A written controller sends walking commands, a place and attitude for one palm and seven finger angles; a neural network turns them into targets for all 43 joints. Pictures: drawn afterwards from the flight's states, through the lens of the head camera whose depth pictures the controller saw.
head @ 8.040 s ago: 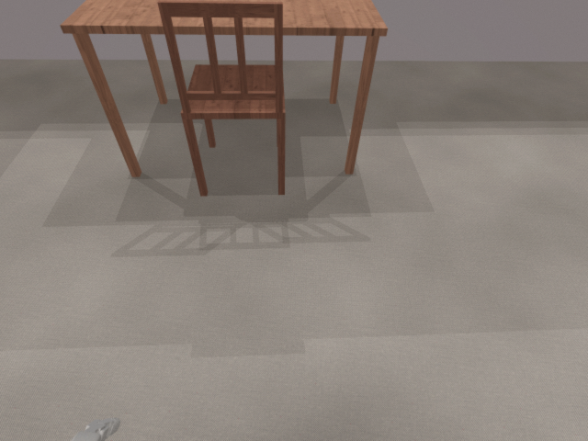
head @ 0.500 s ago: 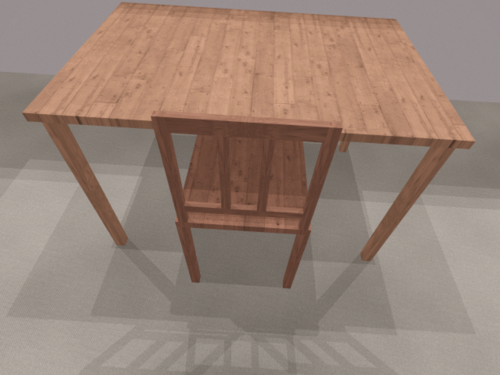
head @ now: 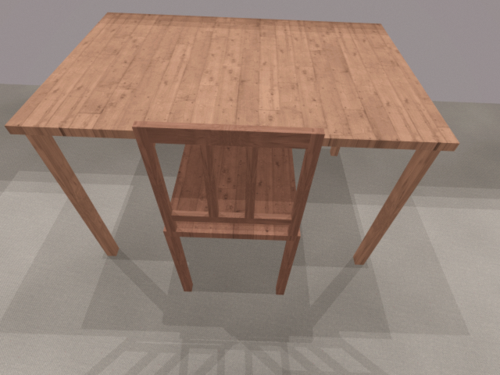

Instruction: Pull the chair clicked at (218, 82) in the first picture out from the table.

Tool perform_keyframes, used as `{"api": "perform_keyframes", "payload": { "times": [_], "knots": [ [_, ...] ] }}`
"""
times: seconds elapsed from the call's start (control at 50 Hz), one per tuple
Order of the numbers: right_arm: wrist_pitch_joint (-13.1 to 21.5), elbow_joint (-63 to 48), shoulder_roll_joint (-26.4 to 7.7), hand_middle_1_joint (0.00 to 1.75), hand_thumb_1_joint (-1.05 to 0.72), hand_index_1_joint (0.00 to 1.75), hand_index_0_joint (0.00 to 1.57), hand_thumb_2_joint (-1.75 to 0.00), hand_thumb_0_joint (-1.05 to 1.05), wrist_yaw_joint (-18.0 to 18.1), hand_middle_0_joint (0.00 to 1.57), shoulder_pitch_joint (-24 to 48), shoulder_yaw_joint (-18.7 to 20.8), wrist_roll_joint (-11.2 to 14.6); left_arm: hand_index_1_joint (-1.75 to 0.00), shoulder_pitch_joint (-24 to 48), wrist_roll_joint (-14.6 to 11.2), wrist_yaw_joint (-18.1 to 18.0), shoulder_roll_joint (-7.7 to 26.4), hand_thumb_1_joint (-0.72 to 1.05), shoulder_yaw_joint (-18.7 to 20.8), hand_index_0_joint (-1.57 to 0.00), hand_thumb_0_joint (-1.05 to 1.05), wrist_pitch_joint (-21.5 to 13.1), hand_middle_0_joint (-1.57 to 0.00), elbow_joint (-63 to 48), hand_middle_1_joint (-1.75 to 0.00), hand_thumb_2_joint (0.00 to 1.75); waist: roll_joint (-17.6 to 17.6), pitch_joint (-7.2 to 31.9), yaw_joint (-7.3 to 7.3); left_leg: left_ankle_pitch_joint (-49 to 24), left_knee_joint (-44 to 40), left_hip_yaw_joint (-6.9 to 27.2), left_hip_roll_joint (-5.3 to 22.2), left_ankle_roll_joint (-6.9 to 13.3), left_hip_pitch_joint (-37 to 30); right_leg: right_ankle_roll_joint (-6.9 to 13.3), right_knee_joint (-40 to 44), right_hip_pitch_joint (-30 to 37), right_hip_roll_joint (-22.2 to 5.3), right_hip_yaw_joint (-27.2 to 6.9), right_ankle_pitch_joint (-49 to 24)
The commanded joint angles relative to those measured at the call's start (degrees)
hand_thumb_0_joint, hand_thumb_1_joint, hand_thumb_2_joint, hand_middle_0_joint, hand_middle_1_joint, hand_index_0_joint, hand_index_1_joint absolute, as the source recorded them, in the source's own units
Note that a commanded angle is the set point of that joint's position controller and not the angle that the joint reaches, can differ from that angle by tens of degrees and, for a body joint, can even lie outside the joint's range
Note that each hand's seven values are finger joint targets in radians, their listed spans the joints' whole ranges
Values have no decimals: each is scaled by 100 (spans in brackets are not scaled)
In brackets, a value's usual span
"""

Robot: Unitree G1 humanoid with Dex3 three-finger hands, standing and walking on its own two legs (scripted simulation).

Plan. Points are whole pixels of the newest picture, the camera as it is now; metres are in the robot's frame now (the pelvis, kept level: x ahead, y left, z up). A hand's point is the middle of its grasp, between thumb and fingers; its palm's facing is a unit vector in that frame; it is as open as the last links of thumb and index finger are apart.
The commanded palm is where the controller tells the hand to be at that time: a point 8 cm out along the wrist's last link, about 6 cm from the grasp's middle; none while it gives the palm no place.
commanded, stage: look again from close up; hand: left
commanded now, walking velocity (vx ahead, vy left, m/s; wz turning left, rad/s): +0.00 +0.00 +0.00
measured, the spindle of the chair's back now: (210, 183) +0.56 +0.13 -0.09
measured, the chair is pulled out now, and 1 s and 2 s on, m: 0.00 0.00 0.00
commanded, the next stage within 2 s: shuffle to correct the standing spot in 0.74 s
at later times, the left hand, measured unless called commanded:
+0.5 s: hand out of the picture +0.00 +0.14 -0.18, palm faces +0.03 -0.99 -0.16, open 7.4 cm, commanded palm none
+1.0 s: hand out of the picture +0.01 +0.13 -0.18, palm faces +0.02 -0.99 -0.16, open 7.4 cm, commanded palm none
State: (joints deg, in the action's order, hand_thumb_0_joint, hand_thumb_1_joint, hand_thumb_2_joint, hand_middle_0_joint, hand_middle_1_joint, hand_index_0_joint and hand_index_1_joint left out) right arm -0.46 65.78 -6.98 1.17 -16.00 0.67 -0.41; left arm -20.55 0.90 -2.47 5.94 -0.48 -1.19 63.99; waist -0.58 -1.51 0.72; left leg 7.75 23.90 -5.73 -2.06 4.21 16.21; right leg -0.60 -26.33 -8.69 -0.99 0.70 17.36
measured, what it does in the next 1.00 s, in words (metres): shifts its weight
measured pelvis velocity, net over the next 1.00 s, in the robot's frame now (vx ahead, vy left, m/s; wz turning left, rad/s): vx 0.05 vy -0.02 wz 0.00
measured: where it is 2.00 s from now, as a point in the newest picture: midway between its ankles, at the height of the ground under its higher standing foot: outside the picture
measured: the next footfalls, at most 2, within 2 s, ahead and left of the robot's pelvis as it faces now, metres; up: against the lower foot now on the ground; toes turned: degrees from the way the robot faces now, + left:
right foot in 1.54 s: +0.21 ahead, -0.21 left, +0.00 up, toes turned -1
left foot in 1.78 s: +0.15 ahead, +0.02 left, +0.00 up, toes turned +7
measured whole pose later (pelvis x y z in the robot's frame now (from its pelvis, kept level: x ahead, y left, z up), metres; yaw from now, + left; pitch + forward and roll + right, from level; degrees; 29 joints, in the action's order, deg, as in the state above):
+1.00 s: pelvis +0.05 -0.02 +0.00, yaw +0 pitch +0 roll +1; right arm 0.2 66.8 -8.2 1.5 -14.4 0.0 -0.6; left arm -19.6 1.0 -1.7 7.0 -0.2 -0.9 65.4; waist -1.3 -1.6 0.4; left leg 12.5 24.6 -5.5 -1.7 2.2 12.6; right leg 1.1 -25.1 -4.3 -0.6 0.7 21.2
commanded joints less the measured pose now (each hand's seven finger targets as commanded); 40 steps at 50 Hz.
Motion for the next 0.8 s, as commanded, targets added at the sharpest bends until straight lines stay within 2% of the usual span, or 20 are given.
{"api": "perform_keyframes", "payload": {
  "times": [0.0, 0.04, 0.14, 0.22, 0.28, 0.36, 0.42, 0.52, 0.64, 0.72, 0.78],
  "knots": [
    [79, -172, -500, 30, -90, 30, 20, -90, 0, 23, 20, -303, 68, -5, -30, -651, 14, -39, 470, 90, 112, -20, 0, -19, -20, -65, -30, 90, 37, -365, -50, 498, -546, 1008, 746, -157, -559, 222, 601, -839, -434, -402, -249],
    [67, -166, -519, 30, -90, 30, 20, -90, 0, 21, 20, -289, 66, 4, -30, -632, 14, -37, 495, 90, 113, -20, 0, -12, -20, -72, -30, 90, 6, -442, -68, 610, -571, 1010, 746, -155, -503, 210, 628, -839, -414, -377, -150],
    [90, -153, -507, 30, -90, 30, 20, -90, 0, 32, 20, -301, 59, 6, -30, -582, 9, -38, 496, 90, 120, -20, 0, -27, -20, -86, -30, 90, -104, -263, -56, 110, -408, 935, 739, -145, -672, 213, 610, -695, -455, -402, -494],
    [103, -135, -519, 30, -90, 30, 20, -90, 0, 46, 20, -285, 49, -3, -30, -547, 9, -40, 487, 90, 132, -20, 0, -19, -20, -76, -30, 90, 69, -199, -50, -117, -391, 941, 762, -139, -765, 201, 569, -618, -454, -367, -631],
    [107, -140, -520, 30, -90, 30, 20, -90, 0, 49, 20, -248, 36, 2, -30, -529, 10, -40, 498, 90, 126, -20, 0, -21, -20, -59, -30, 90, -28, -212, -59, -259, -358, 922, 761, -137, -801, 200, 596, -580, -472, -390, -750],
    [91, -142, -545, 30, -90, 30, 20, -90, 0, 48, 20, -200, 31, 3, -30, -467, 12, -38, 508, 90, 120, -20, 0, -15, -20, -46, -30, 90, -61, -359, -49, -163, -396, 922, 761, -157, -755, 192, 663, -627, -469, -396, -636],
    [100, -128, -559, 30, -90, 30, 20, -90, 0, 52, 20, -207, 29, -5, -30, -486, 9, -34, 518, 90, 127, -20, 0, -17, -20, -33, -30, 90, -18, -205, -55, -249, -392, 926, 760, -153, -864, 193, 647, -540, -478, -387, -699],
    [110, -125, -597, 30, -90, 30, 20, -90, 0, 57, 20, -144, 13, 2, -30, -451, 7, -31, 548, 90, 115, -20, 0, -27, -20, -20, -30, 90, 10, -187, -55, -439, -354, 881, 770, -166, -929, 183, 693, -486, -490, -412, -840],
    [97, -127, -629, 30, -90, 30, 20, -90, 0, 53, 20, -91, 1, 12, -30, -437, 10, -22, 586, 90, 102, -20, 0, -20, -20, -9, -30, 90, -44, -381, -70, -257, -438, 885, 758, -186, -867, 173, 810, -527, -484, -401, -668],
    [122, -118, -641, 30, -90, 30, 20, -90, 0, 64, 20, -105, -7, -3, -30, -436, 7, -23, 585, 90, 114, -20, 0, -23, -20, 13, -30, 90, -22, -176, -69, -612, -381, 888, 774, -172, -1022, 175, 738, -405, -506, -394, -934],
    [124, -117, -654, 30, -90, 30, 20, -90, 0, 63, 20, -92, -18, 3, -30, -433, 4, -20, 590, 90, 105, -20, 0, -28, -20, 12, -30, 90, -44, -242, -76, -573, -403, 888, 768, -180, -978, 174, 778, -408, -511, -409, -921]
  ]
}}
